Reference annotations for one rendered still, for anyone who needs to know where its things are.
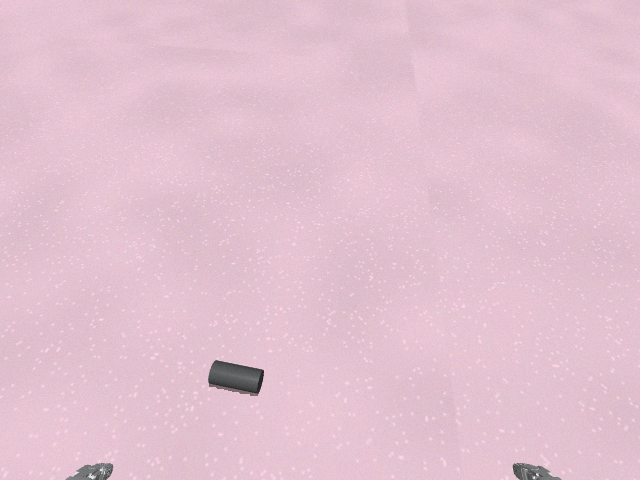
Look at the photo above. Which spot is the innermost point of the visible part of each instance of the left robot hand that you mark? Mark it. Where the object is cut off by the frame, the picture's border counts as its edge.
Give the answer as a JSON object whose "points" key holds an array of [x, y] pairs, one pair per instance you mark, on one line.
{"points": [[100, 471]]}

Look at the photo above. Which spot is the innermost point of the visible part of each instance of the can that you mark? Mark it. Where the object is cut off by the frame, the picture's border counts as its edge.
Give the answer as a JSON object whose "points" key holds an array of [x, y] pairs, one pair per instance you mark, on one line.
{"points": [[236, 376]]}

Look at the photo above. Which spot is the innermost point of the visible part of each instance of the right robot hand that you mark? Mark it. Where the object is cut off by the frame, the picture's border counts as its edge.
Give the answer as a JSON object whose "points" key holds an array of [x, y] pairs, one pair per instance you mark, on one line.
{"points": [[529, 472]]}

